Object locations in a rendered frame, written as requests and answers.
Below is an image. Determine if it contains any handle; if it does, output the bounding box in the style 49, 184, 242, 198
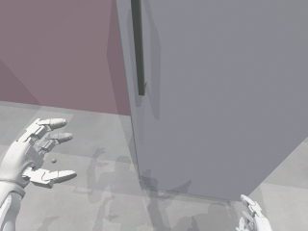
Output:
131, 0, 146, 96

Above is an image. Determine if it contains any fridge door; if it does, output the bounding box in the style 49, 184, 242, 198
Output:
116, 0, 308, 202

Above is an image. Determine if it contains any robot left hand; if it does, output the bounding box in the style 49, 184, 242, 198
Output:
0, 118, 77, 189

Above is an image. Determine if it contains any robot left forearm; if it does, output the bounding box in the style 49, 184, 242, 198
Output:
0, 180, 26, 231

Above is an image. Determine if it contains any robot right hand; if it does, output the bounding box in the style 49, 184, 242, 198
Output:
236, 194, 272, 231

